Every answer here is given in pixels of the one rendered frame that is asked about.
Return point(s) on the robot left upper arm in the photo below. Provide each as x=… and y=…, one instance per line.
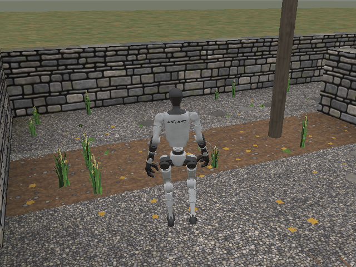
x=157, y=127

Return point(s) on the humanoid robot torso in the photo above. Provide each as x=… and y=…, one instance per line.
x=177, y=134

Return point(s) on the robot right foot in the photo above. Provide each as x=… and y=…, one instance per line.
x=192, y=220

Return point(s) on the left robot hand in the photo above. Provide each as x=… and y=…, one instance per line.
x=149, y=170

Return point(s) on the right robot forearm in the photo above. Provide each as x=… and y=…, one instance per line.
x=202, y=146

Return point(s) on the right robot hand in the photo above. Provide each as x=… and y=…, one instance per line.
x=203, y=158

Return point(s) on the robot right upper arm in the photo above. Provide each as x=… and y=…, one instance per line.
x=196, y=125

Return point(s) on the left robot forearm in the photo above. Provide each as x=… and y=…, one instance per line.
x=151, y=153

